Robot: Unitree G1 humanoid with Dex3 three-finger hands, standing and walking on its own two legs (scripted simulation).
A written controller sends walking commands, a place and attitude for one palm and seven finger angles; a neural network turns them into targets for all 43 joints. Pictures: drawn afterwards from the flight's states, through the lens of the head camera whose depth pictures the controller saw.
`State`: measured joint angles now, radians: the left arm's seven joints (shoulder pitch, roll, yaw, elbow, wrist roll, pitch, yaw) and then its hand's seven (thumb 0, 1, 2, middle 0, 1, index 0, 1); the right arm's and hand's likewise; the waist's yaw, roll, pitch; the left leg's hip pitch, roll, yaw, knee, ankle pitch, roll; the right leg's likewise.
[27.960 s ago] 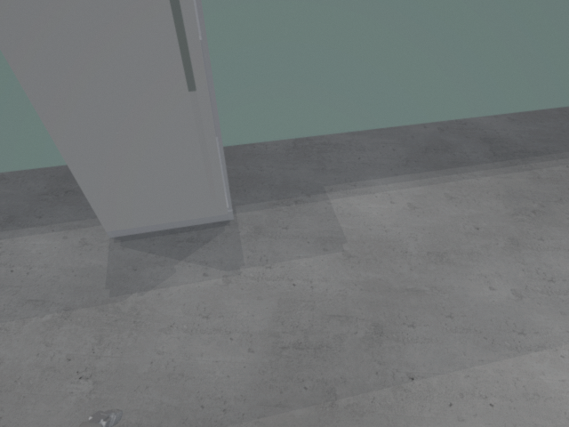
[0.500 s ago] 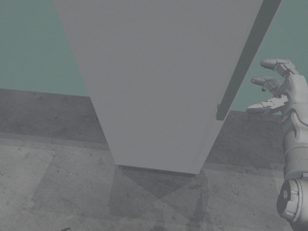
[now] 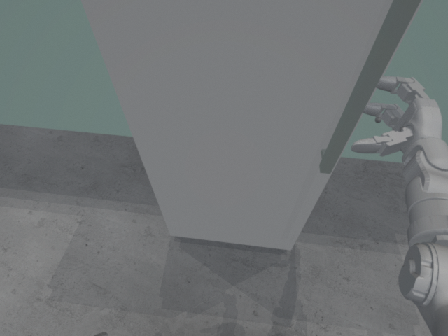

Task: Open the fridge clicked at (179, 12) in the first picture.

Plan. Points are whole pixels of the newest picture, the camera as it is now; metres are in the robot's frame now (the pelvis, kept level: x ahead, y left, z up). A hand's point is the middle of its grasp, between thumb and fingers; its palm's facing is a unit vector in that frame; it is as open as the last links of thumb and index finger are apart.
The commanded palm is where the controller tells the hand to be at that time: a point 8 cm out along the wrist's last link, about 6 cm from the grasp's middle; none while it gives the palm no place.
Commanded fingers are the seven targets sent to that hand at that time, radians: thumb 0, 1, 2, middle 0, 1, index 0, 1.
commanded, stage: feel for the door with the fingertips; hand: right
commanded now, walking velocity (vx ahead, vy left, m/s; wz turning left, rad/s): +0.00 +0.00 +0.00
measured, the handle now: (360, 84) +0.52 -0.16 +0.19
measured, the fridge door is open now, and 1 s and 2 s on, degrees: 0 0 0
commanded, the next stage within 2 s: slide the fingers in behind the handle in 0.22 s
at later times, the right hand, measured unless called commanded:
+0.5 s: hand (375, 115) +0.48 -0.19 +0.16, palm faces -0.01 +1.00 +0.01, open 13.5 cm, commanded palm +0.46 -0.24 +0.15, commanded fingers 0.00 0.50 -0.30 0.30 1.20 0.30 1.20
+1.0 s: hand (370, 121) +0.47 -0.18 +0.15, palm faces -0.01 +1.00 +0.01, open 14.0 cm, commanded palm +0.44 -0.23 +0.15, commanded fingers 0.00 0.50 -0.30 0.30 1.20 0.30 1.20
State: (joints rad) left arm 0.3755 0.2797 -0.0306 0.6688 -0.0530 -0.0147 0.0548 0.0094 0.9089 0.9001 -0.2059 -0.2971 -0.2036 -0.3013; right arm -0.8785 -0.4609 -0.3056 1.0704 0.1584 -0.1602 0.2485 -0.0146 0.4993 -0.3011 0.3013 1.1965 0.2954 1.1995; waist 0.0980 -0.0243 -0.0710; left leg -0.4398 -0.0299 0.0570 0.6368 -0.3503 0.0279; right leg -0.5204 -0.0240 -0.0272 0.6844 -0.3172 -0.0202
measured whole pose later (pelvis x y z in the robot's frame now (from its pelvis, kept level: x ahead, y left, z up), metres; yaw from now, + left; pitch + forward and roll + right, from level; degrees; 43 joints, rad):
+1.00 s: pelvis +0.00 -0.01 +0.00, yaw +1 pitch +9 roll +2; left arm 0.37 0.27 -0.02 0.66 -0.04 -0.03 0.03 0.01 0.91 0.90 -0.21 -0.30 -0.20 -0.30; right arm -0.85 -0.39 -0.28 1.01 0.15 -0.18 0.19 -0.01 0.50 -0.30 0.30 1.20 0.30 1.20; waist 0.10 -0.02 -0.09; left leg -0.46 -0.02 0.04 0.65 -0.35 0.01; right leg -0.54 -0.02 -0.04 0.71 -0.33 -0.04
